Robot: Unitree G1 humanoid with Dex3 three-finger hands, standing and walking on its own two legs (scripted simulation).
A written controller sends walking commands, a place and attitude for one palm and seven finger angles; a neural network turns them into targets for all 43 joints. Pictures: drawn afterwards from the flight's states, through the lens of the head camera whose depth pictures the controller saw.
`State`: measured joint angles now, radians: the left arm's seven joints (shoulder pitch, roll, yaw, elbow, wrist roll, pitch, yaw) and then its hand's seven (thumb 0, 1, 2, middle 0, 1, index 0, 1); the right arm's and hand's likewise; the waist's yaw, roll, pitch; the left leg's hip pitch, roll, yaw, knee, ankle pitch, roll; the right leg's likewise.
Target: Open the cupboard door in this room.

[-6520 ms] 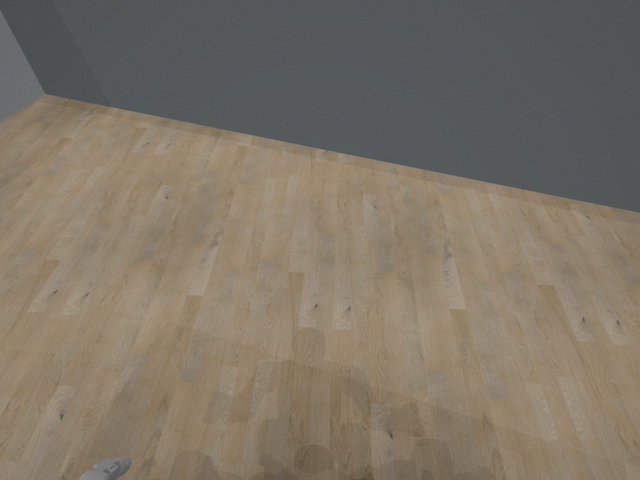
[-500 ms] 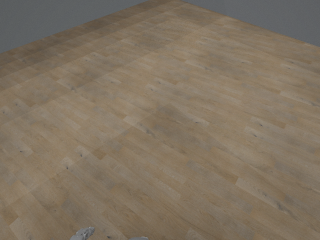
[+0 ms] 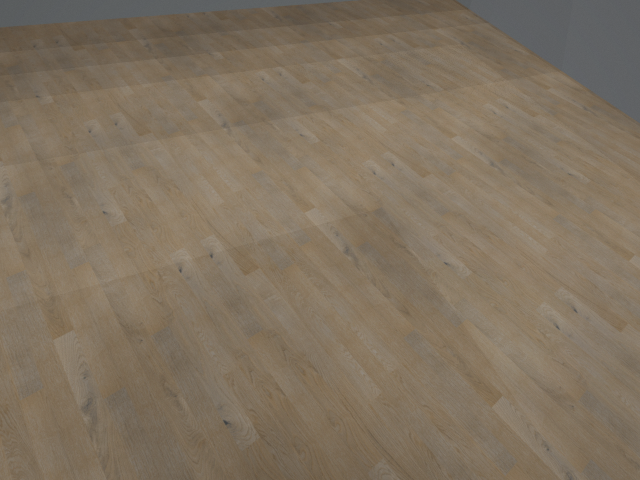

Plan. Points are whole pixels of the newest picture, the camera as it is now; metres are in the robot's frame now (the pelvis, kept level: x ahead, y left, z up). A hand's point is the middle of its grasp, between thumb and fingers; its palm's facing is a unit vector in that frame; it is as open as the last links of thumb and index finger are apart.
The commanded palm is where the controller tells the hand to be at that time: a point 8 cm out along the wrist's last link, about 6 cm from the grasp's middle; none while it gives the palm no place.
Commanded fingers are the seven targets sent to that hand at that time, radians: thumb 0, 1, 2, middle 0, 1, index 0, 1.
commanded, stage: turn or walk to find it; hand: left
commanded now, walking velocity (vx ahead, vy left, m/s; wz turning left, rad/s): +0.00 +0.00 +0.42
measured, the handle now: out of the picture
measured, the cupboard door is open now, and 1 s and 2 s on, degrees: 0 0 0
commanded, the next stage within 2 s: none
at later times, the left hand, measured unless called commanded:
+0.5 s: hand out of the picture +0.05 +0.17 -0.14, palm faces +0.19 -0.94 -0.28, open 7.4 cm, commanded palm none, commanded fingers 0.00 0.90 0.90 -0.20 -0.30 -0.20 -0.30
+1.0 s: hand out of the picture -0.16 +0.19 -0.19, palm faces +0.48 -0.85 -0.22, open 7.4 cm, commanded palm none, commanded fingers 0.00 0.90 0.90 -0.20 -0.30 -0.20 -0.30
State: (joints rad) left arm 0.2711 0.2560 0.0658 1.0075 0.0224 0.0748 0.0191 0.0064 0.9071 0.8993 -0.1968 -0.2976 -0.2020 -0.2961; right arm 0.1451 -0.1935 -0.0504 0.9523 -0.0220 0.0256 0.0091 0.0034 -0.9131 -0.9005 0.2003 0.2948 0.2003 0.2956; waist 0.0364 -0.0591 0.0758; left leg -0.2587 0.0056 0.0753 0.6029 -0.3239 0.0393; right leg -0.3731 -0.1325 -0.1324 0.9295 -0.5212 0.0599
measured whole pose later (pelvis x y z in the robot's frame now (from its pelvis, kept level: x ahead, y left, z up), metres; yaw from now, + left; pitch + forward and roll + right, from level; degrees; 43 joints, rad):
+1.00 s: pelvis -0.08 +0.00 +0.00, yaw +25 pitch -1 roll -1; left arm 0.28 0.25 0.06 1.00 0.02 0.06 0.02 0.01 0.91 0.90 -0.20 -0.30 -0.20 -0.30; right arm 0.14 -0.20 -0.05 0.96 -0.02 0.03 0.01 0.00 -0.91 -0.90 0.20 0.29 0.20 0.30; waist 0.04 -0.07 0.08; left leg -0.25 0.00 0.08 0.62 -0.34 0.04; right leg -0.34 -0.15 -0.16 0.84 -0.50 0.06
